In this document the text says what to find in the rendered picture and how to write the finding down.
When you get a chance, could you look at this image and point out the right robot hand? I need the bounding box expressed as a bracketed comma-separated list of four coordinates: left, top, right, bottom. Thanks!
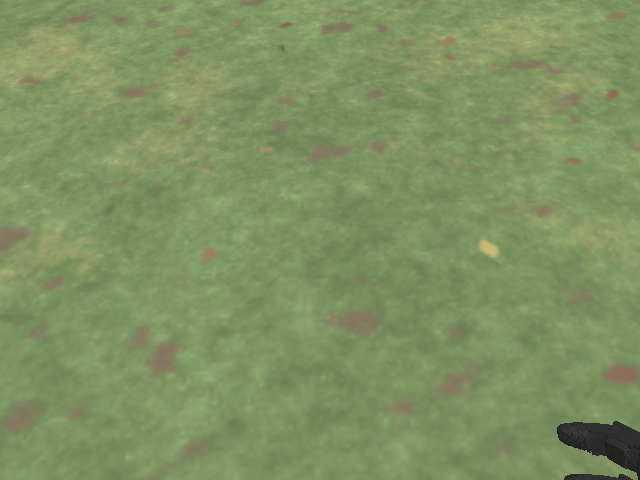
[557, 421, 640, 480]

